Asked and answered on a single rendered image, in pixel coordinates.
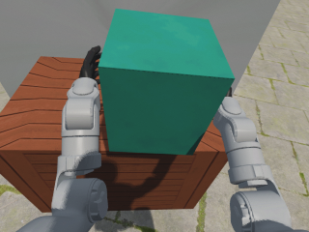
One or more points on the robot left upper arm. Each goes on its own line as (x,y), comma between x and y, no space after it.
(77,205)

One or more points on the robot right upper arm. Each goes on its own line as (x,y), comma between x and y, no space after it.
(260,211)

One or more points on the carton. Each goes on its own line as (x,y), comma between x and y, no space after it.
(162,79)

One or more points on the robot left hand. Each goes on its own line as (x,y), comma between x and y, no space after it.
(89,66)

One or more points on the robot left forearm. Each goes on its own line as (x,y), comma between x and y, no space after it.
(80,131)

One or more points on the robot right forearm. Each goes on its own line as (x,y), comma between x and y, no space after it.
(248,168)

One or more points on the pedestal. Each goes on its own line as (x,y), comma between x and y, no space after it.
(31,142)

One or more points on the robot right hand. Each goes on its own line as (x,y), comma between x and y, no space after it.
(229,93)

